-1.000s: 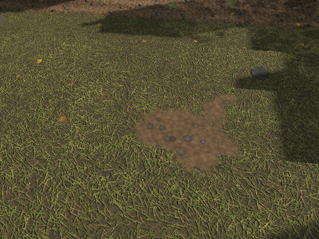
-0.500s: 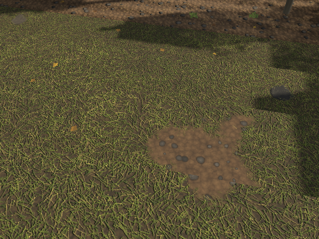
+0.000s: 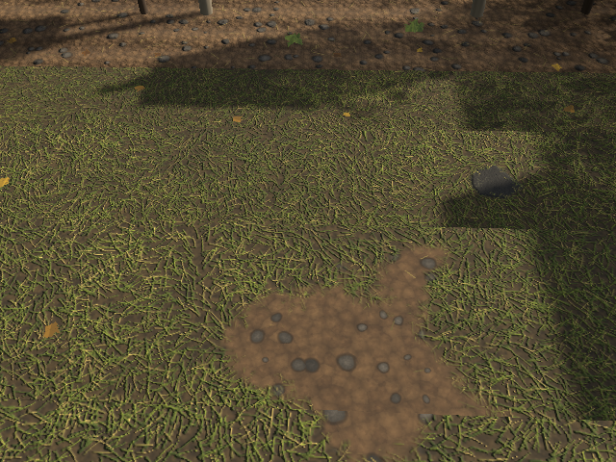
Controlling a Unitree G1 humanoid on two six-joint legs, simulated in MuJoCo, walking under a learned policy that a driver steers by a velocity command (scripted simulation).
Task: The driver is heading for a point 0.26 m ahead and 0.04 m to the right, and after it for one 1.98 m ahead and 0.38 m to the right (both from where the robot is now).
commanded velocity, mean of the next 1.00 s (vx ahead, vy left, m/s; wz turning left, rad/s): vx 0.49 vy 0.00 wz -0.14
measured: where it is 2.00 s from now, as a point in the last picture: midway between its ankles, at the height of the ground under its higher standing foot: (341, 262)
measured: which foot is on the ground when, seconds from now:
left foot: down 0.00-0.02, up 0.04-0.42, down 0.44-1.00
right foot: down 0.00-0.48, up 0.50-1.00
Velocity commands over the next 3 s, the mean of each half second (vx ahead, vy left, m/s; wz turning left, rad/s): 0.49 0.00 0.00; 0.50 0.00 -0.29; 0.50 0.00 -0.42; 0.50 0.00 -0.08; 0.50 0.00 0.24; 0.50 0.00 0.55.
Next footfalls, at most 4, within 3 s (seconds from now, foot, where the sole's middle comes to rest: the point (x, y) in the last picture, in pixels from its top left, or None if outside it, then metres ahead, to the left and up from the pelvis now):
0.44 left None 0.47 0.11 -0.83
1.18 right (360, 362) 0.84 -0.23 -1.02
1.56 left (303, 264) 1.22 -0.12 -1.02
2.16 right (382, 246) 1.25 -0.39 -1.02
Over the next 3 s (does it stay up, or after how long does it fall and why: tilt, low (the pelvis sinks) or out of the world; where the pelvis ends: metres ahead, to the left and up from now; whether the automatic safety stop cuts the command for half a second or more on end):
stays up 1.75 -0.42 -0.44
